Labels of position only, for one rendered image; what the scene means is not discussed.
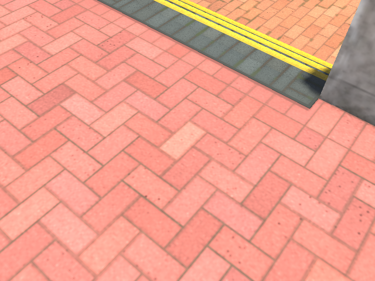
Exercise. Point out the stairs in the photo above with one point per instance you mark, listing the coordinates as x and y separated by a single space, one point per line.
256 36

